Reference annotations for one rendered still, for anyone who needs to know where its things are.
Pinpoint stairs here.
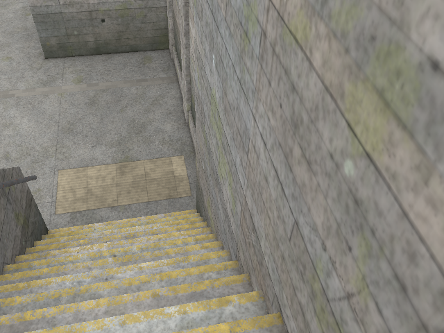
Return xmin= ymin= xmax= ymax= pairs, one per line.
xmin=0 ymin=210 xmax=287 ymax=333

